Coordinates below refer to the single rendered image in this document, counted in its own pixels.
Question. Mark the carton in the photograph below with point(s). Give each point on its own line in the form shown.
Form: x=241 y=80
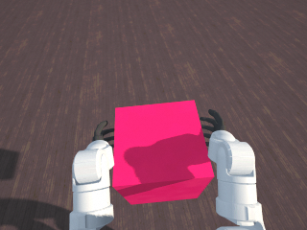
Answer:
x=159 y=153

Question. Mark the robot right forearm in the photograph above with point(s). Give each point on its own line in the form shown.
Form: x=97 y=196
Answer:
x=236 y=174

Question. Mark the right robot hand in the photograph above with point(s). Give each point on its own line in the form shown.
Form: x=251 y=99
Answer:
x=218 y=123

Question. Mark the left robot hand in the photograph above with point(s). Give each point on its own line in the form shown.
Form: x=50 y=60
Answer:
x=99 y=133

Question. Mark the robot left forearm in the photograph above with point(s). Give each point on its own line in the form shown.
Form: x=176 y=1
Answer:
x=92 y=209

